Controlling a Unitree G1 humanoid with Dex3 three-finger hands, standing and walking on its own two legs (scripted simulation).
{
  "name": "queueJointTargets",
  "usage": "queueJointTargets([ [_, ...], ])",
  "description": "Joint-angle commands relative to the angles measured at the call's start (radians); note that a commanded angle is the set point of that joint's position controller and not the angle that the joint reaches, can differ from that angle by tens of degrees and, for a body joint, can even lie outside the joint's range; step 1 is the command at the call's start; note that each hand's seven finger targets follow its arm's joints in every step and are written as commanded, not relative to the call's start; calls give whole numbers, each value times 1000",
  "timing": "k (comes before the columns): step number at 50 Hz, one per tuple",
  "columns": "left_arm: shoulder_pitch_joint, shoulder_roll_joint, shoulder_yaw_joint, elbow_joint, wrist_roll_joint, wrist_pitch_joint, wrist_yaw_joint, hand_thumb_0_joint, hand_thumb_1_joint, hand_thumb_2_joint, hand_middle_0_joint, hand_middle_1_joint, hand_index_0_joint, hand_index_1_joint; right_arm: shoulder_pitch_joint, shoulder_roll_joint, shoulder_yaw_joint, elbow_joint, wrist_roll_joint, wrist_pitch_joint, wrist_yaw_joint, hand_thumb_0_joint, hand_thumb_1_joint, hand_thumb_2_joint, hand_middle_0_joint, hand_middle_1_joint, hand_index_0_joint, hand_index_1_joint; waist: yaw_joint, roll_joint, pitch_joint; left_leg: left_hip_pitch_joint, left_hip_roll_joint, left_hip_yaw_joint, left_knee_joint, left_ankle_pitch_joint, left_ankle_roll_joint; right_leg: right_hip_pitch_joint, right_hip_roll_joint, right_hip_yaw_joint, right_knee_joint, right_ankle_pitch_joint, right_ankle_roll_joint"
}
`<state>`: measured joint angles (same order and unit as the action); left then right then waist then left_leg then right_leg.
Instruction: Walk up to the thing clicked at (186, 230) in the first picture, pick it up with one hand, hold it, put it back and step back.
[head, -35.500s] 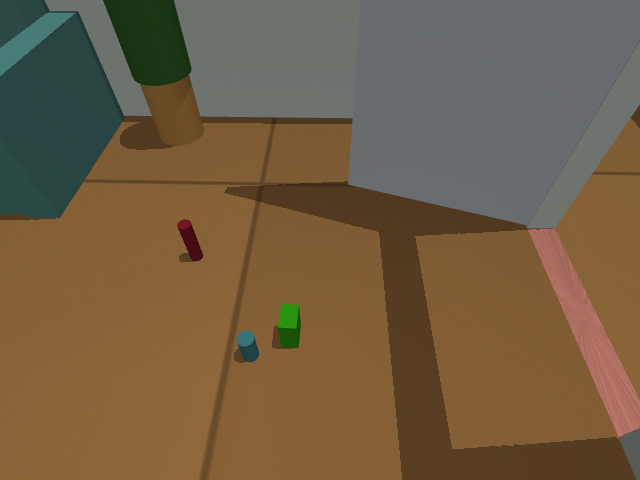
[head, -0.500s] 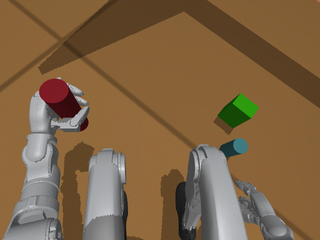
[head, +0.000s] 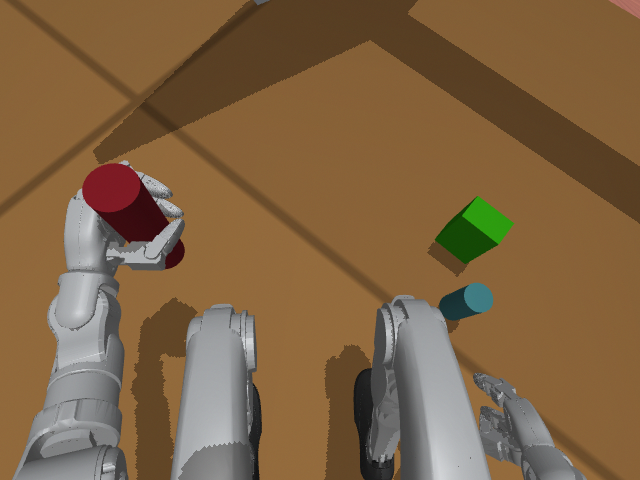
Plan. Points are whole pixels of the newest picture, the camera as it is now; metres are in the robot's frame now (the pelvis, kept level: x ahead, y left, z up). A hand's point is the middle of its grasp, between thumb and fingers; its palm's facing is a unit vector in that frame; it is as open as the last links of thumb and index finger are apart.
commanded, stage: lift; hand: left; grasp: from the side
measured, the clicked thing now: (144, 226) +0.41 +0.21 -0.03
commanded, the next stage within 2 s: hold in 1.82 s
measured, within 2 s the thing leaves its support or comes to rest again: neither
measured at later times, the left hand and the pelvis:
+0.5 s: hand (95, 175) +0.39 +0.19 +0.13, palm faces +0.00 -1.00 -0.04, open 6.8 cm; pelvis +0.02 +0.00 +0.11, yaw +1 degrees
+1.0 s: hand out of the picture +0.39 +0.19 +0.28, palm faces +0.02 -1.00 -0.03, open 6.8 cm; pelvis +0.05 +0.00 +0.24, yaw +2 degrees
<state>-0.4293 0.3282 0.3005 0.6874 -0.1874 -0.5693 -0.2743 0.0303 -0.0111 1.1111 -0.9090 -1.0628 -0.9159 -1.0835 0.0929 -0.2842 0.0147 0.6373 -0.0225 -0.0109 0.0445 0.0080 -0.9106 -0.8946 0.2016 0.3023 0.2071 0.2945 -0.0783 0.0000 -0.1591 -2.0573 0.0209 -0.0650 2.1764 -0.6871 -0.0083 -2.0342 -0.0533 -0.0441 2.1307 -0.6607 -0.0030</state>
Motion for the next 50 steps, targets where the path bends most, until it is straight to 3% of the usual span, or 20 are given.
queueJointTargets([
  [1, -238, 191, 41, -319, -31, -49, 2, 0, 476, 1240, -1318, -1386, -1334, -1374, 74, -187, -85, -101, 16, -39, -26, 0, -901, -895, 201, 299, 200, 299, 13, 96, -648, 434, -27, 31, -330, 72, 40, 409, 41, -1, -310, 97, -38],
  [2, -173, 161, 26, -247, -33, -30, 3, 0, 460, 1239, -1314, -1384, -1333, -1372, 65, -186, -83, -106, 23, -38, -30, 0, -897, -893, 201, 299, 200, 299, 14, 84, -610, 434, -29, 29, -343, 60, 41, 402, 40, 0, -324, 87, -38],
  [5, -175, 182, 32, -354, -35, -14, 12, 0, 473, 1246, -1317, -1388, -1335, -1376, 63, -182, -86, -119, 30, -41, -36, 0, -897, -894, 201, 299, 200, 299, 28, 104, -616, 477, -23, 21, -382, 48, 38, 433, 38, 6, -353, 75, -38],
  [7, -151, 140, -1, -374, -44, 7, 17, 0, 462, 1254, -1328, -1398, -1347, -1386, 56, -176, -86, -127, 37, -45, -37, 0, -894, -892, 201, 299, 200, 299, 15, 75, -600, 481, -22, 16, -405, 38, 40, 454, 39, 7, -382, 67, -35],
  [8, -182, 180, 33, -436, -47, 10, 28, 0, 444, 1267, -1327, -1409, -1345, -1399, 68, -170, -88, -120, 37, -48, -39, 0, -892, -893, 201, 299, 200, 299, 23, 76, -613, 482, -21, 25, -400, 51, 41, 488, 39, 20, -402, 72, -31],
  [9, -120, 158, 21, -398, -48, 25, 32, 0, 461, 1266, -1321, -1404, -1340, -1392, 62, -169, -87, -125, 42, -47, -42, 0, -892, -892, 201, 299, 200, 299, 28, 74, -605, 508, -22, 22, -418, 70, 39, 495, 39, 17, -407, 88, -33],
  [17, -59, 123, -35, -575, -43, 104, 68, 0, 446, 1268, -1316, -1407, -1336, -1395, 65, -156, -100, -153, 60, -48, -56, 0, -883, -890, 201, 299, 200, 299, 29, 84, -596, 651, -16, 13, -535, 101, 35, 611, 40, 20, -524, 126, -31],
  [19, -2, 131, -23, -586, -40, 132, 79, 0, 467, 1252, -1302, -1392, -1323, -1376, 68, -153, -98, -158, 68, -48, -62, 0, -882, -890, 201, 299, 200, 299, 41, 75, -596, 707, -14, 5, -571, 128, 32, 637, 41, 15, -550, 152, -31],
  [20, 1, 115, -51, -611, -40, 141, 81, 0, 450, 1249, -1299, -1390, -1321, -1375, 58, -148, -97, -162, 68, -48, -63, 0, -884, -890, 201, 299, 200, 299, 33, 81, -579, 708, -14, 9, -584, 116, 34, 663, 41, 22, -575, 142, -28],
  [22, 42, 118, -29, -646, -46, 163, 97, 0, 478, 1263, -1300, -1401, -1324, -1384, 69, -144, -99, -167, 74, -51, -68, 0, -879, -889, 201, 299, 200, 299, 40, 74, -600, 766, -13, 2, -620, 162, 32, 714, 42, 14, -600, 186, -27],
  [29, 117, 85, -64, -746, -39, 216, 143, 0, 466, 1262, -1303, -1404, -1326, -1388, 77, -121, -94, -178, 81, -62, -86, 0, -879, -888, 201, 299, 200, 299, 40, 63, -534, 924, -10, -7, -756, 221, 26, 857, 49, 7, -732, 246, -22],
  [31, 172, 73, -68, -670, -34, 233, 154, 0, 442, 1269, -1296, -1405, -1319, -1390, 83, -106, -80, -168, 82, -64, -87, 0, -877, -889, 201, 299, 200, 299, 30, 40, -468, 937, -9, -7, -789, 222, 28, 880, 52, 6, -770, 249, -20],
  [34, 122, 94, -69, -722, -26, 232, 163, 0, 436, 1276, -1315, -1418, -1337, -1404, 93, -109, -89, -173, 79, -75, -96, 0, -880, -889, 201, 299, 200, 299, 27, 49, -483, 1010, -10, 5, -827, 272, 28, 967, 53, 12, -827, 298, -19],
  [36, 125, 69, -100, -683, -25, 234, 156, 0, 444, 1277, -1303, -1411, -1325, -1397, 102, -103, -83, -157, 78, -81, -97, 0, -876, -888, 201, 299, 200, 299, 14, 65, -419, 1033, -9, 2, -867, 248, 25, 969, 53, 14, -861, 279, -18],
  [42, 142, 80, -85, -631, -21, 226, 144, 0, 461, 1279, -1321, -1412, -1341, -1401, 95, -102, -80, -164, 78, -93, -92, 0, -872, -887, 201, 299, 200, 299, 39, 67, -341, 1122, -8, 1, -984, 214, 20, 1050, 51, 12, -965, 243, -18],
  [44, 107, 68, -101, -679, -30, 209, 134, 0, 450, 1262, -1305, -1394, -1325, -1382, 99, -106, -81, -166, 75, -96, -90, 0, -875, -888, 201, 299, 200, 299, 39, 94, -346, 1176, -4, -9, -1019, 252, 13, 1071, 54, 2, -973, 276, -20],
  [45, 148, 69, -83, -633, -31, 210, 131, 0, 459, 1258, -1313, -1396, -1333, -1383, 102, -104, -79, -159, 74, -96, -90, 0, -875, -888, 201, 299, 200, 299, 48, 91, -334, 1200, -2, -15, -1039, 260, 11, 1074, 54, -2, -981, 281, -20],
  [46, 127, 63, -100, -664, -31, 209, 132, 0, 451, 1256, -1298, -1386, -1317, -1375, 104, -102, -78, -173, 74, -98, -90, 0, -877, -889, 201, 299, 200, 299, 50, 91, -355, 1218, -4, -6, -1040, 297, 11, 1112, 54, -2, -994, 311, -21],
  [48, 158, 67, -87, -629, -33, 207, 129, 0, 463, 1262, -1312, -1393, -1330, -1382, 124, -102, -77, -157, 72, -95, -90, 0, -877, -889, 201, 299, 200, 299, 38, 59, -353, 1238, -4, 0, -1053, 349, 14, 1162, 58, -4, -1018, 360, -19],
  [50, 114, 72, -84, -654, -36, 195, 127, 0, 429, 1245, -1303, -1378, -1320, -1370, 118, -96, -75, -165, 70, -97, -90, 0, -879, -890, 201, 299, 200, 300, 48, 74, -346, 1257, -8, 13, -1070, 364, 13, 1193, 56, 1, -1041, 374, -19],
])
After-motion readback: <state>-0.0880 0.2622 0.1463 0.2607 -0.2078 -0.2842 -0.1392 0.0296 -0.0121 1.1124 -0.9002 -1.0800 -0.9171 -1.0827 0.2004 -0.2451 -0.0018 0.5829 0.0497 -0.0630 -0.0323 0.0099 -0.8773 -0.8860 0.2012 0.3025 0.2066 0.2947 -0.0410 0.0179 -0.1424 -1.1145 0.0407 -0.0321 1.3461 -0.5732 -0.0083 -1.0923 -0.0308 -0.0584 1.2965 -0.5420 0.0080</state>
